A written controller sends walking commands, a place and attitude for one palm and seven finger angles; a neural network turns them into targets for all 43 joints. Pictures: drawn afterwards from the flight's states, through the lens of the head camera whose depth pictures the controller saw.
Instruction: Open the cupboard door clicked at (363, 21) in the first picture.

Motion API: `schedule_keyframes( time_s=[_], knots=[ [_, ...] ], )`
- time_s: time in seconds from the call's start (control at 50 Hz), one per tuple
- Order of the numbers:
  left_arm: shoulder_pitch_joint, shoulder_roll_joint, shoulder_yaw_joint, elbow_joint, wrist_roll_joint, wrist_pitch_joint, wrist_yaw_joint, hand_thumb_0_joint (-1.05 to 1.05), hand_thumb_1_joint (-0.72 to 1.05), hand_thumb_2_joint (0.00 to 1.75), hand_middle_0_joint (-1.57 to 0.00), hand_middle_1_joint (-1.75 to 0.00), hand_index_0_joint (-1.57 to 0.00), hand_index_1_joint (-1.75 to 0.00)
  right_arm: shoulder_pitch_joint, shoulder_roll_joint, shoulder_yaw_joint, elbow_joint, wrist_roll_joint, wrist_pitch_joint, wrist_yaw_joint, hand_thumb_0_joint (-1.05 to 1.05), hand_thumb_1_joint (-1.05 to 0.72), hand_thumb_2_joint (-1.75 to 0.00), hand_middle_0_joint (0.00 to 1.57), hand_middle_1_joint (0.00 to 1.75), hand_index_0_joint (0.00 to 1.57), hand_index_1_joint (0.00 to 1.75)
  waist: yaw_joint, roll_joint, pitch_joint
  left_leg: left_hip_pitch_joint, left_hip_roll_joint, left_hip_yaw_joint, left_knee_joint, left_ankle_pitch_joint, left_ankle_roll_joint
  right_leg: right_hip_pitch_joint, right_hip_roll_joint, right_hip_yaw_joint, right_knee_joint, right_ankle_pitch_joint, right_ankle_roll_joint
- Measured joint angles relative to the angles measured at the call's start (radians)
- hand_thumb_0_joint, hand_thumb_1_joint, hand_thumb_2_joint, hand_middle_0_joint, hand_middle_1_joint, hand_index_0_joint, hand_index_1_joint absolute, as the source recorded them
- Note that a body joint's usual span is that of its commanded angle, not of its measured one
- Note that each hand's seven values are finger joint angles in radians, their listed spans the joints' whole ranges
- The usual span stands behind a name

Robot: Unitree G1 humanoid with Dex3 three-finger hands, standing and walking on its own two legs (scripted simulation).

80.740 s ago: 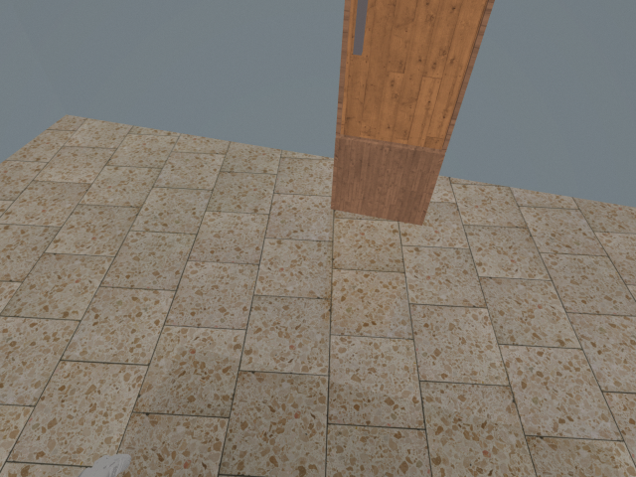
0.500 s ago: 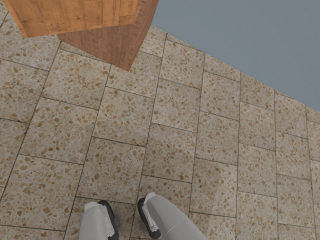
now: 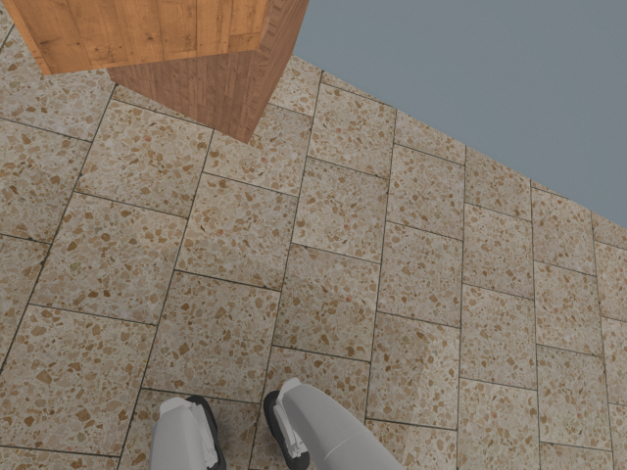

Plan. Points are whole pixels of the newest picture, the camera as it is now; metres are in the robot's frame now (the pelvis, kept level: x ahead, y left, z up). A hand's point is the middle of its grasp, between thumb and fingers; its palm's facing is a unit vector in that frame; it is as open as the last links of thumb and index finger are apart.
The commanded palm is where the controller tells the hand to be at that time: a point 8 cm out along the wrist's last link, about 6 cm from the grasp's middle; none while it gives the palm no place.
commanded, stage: slide the fingers in behind the handle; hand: left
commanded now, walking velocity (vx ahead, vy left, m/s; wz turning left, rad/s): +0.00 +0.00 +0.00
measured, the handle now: out of the picture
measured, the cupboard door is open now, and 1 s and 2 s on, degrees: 42 42 42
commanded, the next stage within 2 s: draw the hand back to the body in 0.64 s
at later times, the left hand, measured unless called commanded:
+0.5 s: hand out of the picture +0.68 +0.14 +0.15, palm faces +0.12 -0.99 +0.01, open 14.0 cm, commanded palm +0.71 +0.10 +0.14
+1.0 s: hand out of the picture +0.64 +0.16 +0.15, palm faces +0.09 -0.99 -0.04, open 14.0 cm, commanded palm +0.58 +0.17 +0.17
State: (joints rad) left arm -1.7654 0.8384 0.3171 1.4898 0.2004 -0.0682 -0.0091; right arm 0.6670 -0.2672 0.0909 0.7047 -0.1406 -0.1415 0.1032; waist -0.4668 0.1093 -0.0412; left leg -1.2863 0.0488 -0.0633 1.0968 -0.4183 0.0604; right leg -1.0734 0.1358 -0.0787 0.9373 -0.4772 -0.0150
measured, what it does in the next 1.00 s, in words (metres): stands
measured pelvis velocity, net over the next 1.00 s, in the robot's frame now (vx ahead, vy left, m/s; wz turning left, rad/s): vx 0.01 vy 0.00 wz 0.02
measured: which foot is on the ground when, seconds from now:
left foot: down 0.00-1.00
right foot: down 0.00-1.00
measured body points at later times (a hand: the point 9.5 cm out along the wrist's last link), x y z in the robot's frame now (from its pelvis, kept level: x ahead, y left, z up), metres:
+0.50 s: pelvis +0.00 +0.00 -0.01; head +0.23 +0.05 +0.38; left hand +0.67 +0.19 +0.15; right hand -0.17 -0.19 -0.03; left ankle +0.02 +0.07 -0.65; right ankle -0.04 -0.13 -0.65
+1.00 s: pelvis +0.01 +0.00 +0.02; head +0.20 +0.02 +0.43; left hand +0.63 +0.21 +0.16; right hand -0.13 -0.20 -0.04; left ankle +0.02 +0.07 -0.65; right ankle -0.04 -0.13 -0.65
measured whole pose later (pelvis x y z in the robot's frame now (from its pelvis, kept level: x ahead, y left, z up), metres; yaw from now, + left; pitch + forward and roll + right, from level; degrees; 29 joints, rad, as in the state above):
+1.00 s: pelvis +0.01 +0.00 +0.02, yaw +1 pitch +31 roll -7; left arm -1.39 0.67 0.40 1.19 0.10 0.01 -0.05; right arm 0.67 -0.24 0.07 0.66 -0.09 -0.09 0.11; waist -0.34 0.12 -0.07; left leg -1.13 0.04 -0.03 0.98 -0.39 0.06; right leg -0.93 0.12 -0.04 0.84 -0.44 -0.02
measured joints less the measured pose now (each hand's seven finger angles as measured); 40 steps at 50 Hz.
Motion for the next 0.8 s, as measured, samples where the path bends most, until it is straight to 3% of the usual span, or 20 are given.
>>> schedule_keyframes(
  time_s=[0.16, 0.8],
  knots=[
    [-0.014, -0.001, -0.011, 0.018, 0.008, -0.004, 0.039, -0.01, -0.5, 0.3, -0.28, -1.21, -0.3, -1.2, -0.01, -0.003, -0.001, 0.001, -0.002, -0.004, 0.012, 0.0, -0.91, -0.9, 0.2, 0.3, 0.2, 0.3, -0.004, 0.002, 0.001, -0.014, -0.001, 0.002, 0.017, -0.003, 0.002, -0.017, -0.002, 0.0, 0.024, -0.007, 0.001],
    [-0.021, -0.047, -0.044, -0.015, 0.004, 0.016, 0.07, -0.01, -0.5, 0.3, -0.28, -1.22, -0.29, -1.2, -0.013, 0.02, -0.007, 0.015, -0.005, -0.019, 0.021, 0.0, -0.91, -0.9, 0.2, 0.3, 0.2, 0.3, 0.003, -0.009, -0.013, -0.034, -0.01, -0.004, 0.022, -0.004, 0.001, -0.035, -0.009, -0.008, 0.033, -0.014, 0.002]
  ],
)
